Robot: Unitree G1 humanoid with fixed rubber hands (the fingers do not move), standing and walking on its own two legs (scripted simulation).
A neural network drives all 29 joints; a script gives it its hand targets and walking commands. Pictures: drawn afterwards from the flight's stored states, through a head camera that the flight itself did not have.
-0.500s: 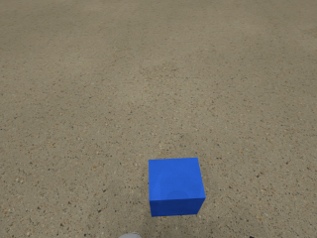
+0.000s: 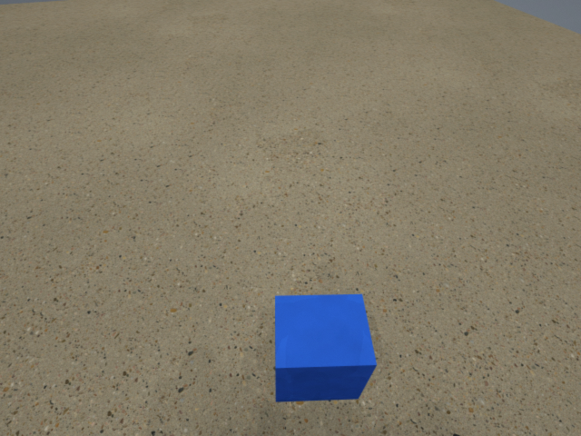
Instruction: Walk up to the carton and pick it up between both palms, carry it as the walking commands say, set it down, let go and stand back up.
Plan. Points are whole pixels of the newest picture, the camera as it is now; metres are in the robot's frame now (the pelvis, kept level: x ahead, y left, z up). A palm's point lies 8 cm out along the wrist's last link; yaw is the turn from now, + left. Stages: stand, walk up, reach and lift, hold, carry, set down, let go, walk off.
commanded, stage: walk up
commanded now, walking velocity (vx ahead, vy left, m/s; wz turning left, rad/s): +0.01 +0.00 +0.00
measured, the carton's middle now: (318, 349) +0.51 -0.09 -0.62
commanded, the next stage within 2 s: stand in 1.80 s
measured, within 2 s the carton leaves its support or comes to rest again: neither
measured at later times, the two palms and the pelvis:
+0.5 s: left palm out of the picture +0.07 +0.18 -0.11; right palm out of the picture +0.11 -0.33 -0.13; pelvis +0.04 -0.08 +0.00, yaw +0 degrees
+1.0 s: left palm out of the picture +0.13 +0.18 -0.14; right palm (488, 426) +0.18 -0.30 -0.12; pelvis +0.11 -0.04 -0.01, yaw +0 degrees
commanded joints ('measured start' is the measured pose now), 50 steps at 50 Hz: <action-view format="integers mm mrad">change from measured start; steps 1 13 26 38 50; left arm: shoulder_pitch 23 -82 170 138 184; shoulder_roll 89 151 163 105 74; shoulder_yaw -2 24 23 7 16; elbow -38 -110 -23 -24 -36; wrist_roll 9 9 -8 -1 6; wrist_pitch -18 6 -93 -70 -17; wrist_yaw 0 -64 9 28 11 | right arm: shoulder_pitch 14 20 39 -10 9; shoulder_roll -65 -212 -56 21 -62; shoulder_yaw -25 -101 -68 -37 -27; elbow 76 35 58 60 38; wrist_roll -10 -31 -18 6 -5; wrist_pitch -14 -16 5 39 -3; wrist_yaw -6 -20 23 8 -26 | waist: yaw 14 -51 5 -7 11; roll -8 172 -114 -209 63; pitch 37 138 -88 31 -78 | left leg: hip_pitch -132 -88 -417 -246 -51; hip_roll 160 405 82 68 241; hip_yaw -174 -405 -40 -21 -249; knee -214 -405 562 260 -124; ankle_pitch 53 -354 -12 -1 346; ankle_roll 19 90 -69 -70 68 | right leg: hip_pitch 61 -292 363 180 99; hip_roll -55 -71 -273 -210 -23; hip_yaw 76 76 216 105 28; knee -125 391 -157 -137 -59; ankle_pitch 42 -160 685 917 -90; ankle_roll -22 50 35 -13 -20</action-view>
